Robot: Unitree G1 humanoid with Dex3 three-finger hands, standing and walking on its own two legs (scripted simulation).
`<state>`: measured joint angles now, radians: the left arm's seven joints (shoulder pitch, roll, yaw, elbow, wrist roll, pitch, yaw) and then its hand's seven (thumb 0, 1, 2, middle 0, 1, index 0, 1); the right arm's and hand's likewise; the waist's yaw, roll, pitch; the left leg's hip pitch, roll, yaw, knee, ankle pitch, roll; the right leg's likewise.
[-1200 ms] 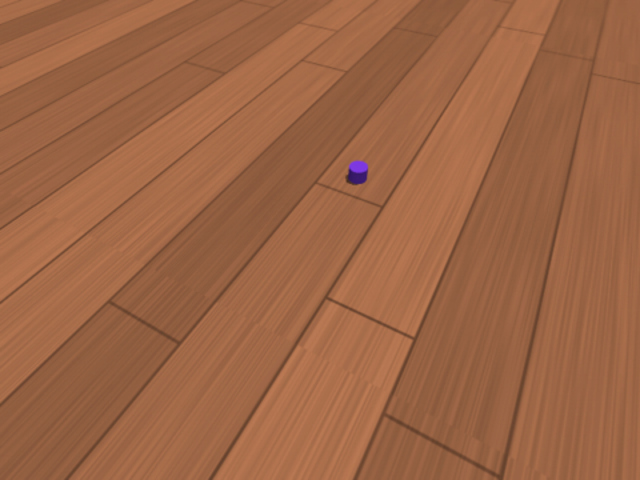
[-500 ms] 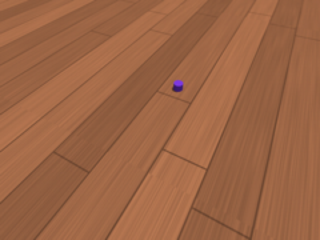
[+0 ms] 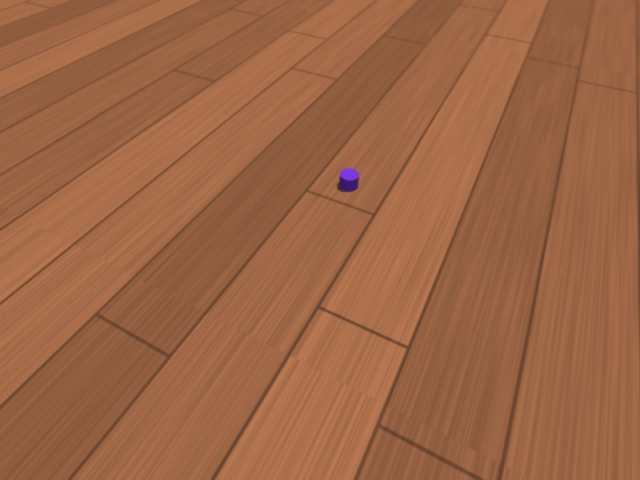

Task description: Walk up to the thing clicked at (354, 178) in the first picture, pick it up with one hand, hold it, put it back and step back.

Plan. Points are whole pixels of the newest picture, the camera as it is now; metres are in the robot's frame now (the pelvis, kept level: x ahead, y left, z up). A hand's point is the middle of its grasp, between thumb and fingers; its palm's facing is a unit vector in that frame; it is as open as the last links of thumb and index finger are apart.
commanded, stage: walk up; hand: left
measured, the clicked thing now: (349, 180) +1.50 -0.13 -0.74
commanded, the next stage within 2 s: none
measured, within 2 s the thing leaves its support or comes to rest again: neither
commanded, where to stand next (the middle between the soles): +1.11 -0.37 m, yaw -1 degrees
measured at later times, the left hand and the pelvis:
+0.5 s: hand (198, 463) +0.19 +0.19 -0.16, palm faces -0.02 -0.95 -0.31, open 7.4 cm; pelvis +0.16 -0.08 -0.01, yaw -2 degrees
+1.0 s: hand (282, 253) +0.56 +0.09 -0.13, palm faces -0.12 -0.91 -0.40, open 7.4 cm; pelvis +0.38 -0.18 -0.03, yaw -5 degrees
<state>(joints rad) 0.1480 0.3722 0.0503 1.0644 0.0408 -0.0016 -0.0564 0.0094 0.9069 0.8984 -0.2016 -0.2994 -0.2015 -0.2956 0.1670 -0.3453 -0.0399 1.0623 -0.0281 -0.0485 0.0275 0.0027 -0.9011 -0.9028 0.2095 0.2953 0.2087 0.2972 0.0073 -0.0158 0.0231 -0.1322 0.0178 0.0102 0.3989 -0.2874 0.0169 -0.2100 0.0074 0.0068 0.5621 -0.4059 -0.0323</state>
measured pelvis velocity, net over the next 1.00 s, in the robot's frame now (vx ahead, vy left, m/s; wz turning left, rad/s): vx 0.38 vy -0.18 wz -0.08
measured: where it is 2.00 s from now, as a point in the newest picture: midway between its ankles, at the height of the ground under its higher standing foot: (412, 311)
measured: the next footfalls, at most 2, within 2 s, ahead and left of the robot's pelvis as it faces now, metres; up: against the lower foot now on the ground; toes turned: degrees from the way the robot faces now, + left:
right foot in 0.22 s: +0.16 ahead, -0.22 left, +0.00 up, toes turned -5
left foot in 0.54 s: +0.31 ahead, +0.02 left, +0.00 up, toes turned +3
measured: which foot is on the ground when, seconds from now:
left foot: down 0.00-0.22, up 0.24-0.52, down 0.54-0.98, up 1.00-1.00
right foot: up 0.00-0.20, down 0.22-0.54, up 0.56-0.92, down 0.94-1.00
